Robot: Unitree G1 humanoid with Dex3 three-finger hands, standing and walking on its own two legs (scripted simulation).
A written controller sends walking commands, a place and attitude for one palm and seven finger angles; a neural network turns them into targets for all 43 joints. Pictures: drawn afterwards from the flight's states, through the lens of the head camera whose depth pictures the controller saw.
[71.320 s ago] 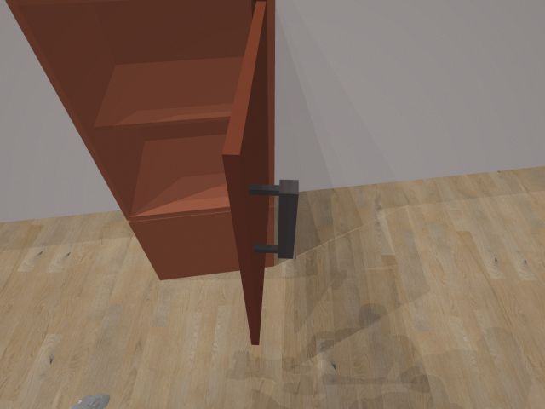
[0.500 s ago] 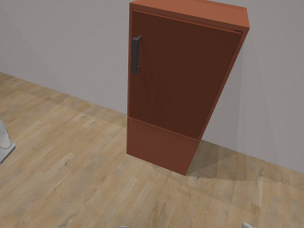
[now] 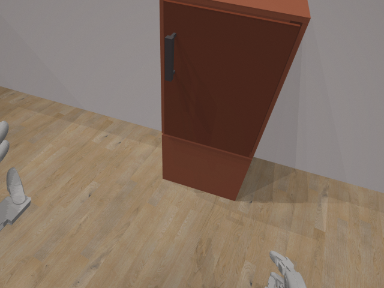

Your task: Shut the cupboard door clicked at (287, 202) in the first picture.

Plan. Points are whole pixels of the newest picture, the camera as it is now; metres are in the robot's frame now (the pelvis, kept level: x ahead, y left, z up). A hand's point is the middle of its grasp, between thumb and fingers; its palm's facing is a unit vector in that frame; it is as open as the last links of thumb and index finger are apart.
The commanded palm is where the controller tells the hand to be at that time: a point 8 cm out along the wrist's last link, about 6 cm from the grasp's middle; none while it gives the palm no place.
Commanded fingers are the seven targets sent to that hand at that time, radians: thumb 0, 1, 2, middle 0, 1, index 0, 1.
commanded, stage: let the arm hang, fingers relaxed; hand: left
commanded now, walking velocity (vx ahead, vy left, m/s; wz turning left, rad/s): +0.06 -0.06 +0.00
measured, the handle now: (171, 57) +0.85 +0.10 +0.08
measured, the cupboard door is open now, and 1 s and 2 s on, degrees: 0 0 0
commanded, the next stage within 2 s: look to check the result in 1.20 s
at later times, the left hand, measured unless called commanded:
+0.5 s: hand out of the picture +0.04 +0.17 -0.17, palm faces +0.11 -0.98 -0.18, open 6.9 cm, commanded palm none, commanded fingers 0.00 0.90 0.90 -0.20 -0.30 -0.20 -0.30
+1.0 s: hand out of the picture -0.03 +0.14 -0.17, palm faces +0.08 -0.99 -0.13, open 7.4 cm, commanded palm none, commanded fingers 0.00 0.90 0.90 -0.20 -0.30 -0.20 -0.30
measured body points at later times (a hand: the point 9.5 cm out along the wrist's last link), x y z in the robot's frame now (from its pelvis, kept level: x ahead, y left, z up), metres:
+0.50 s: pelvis +0.01 -0.01 +0.00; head +0.03 +0.00 +0.45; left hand +0.04 +0.22 -0.16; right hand +0.04 -0.25 -0.15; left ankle +0.03 +0.12 -0.74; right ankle +0.01 -0.10 -0.74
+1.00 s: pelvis +0.01 +0.00 +0.01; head +0.00 +0.00 +0.46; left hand -0.03 +0.19 -0.16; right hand -0.01 -0.20 -0.16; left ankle +0.03 +0.12 -0.74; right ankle +0.01 -0.10 -0.74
